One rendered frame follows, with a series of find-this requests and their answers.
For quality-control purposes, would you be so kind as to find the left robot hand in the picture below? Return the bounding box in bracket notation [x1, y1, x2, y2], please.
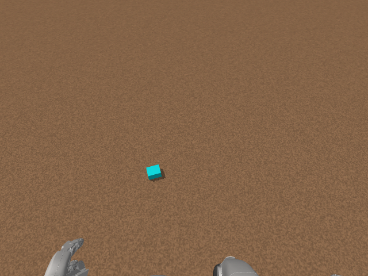
[44, 238, 89, 276]

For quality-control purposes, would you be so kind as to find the small box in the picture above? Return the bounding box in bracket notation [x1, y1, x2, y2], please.
[146, 164, 162, 180]

